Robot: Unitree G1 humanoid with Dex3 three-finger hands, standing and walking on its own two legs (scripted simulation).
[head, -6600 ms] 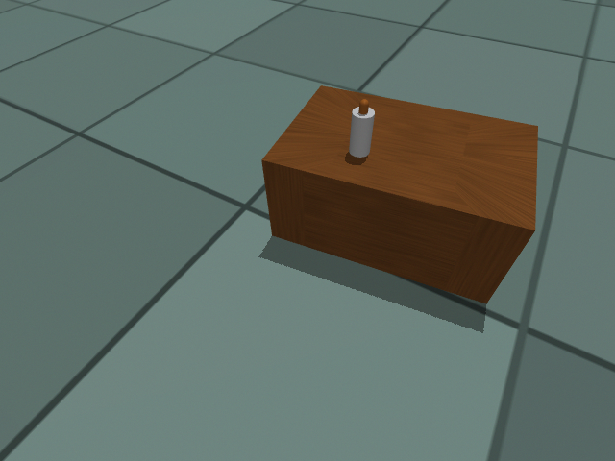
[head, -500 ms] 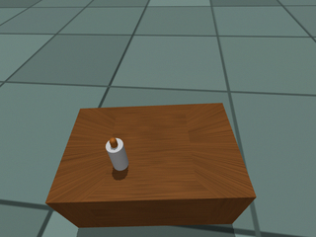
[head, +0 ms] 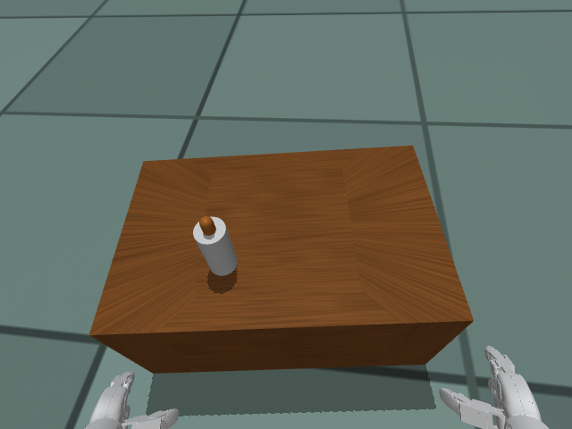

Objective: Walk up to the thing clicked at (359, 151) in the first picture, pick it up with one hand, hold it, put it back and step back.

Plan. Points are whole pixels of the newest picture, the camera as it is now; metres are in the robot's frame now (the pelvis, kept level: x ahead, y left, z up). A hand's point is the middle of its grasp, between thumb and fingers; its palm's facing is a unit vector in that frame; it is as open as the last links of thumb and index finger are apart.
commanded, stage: go down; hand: left
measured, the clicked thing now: (215, 243) +0.55 +0.20 -0.24
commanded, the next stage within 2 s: none
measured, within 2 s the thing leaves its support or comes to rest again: neither
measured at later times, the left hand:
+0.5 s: hand (135, 412) +0.18 +0.26 -0.12, palm faces +0.03 -0.95 -0.32, open 17.4 cm
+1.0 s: hand (123, 409) +0.18 +0.27 -0.10, palm faces +0.09 -0.94 -0.32, open 17.5 cm
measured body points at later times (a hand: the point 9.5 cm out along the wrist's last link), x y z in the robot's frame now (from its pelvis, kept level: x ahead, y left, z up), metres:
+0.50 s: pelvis +0.03 +0.03 -0.01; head +0.07 +0.03 +0.44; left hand +0.18 +0.31 -0.10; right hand +0.18 -0.25 -0.10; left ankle -0.02 +0.14 -0.73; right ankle +0.03 -0.11 -0.73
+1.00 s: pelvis +0.03 +0.03 -0.02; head +0.07 +0.03 +0.43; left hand +0.18 +0.32 -0.08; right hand +0.19 -0.24 -0.09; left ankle -0.02 +0.14 -0.73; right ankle +0.03 -0.11 -0.73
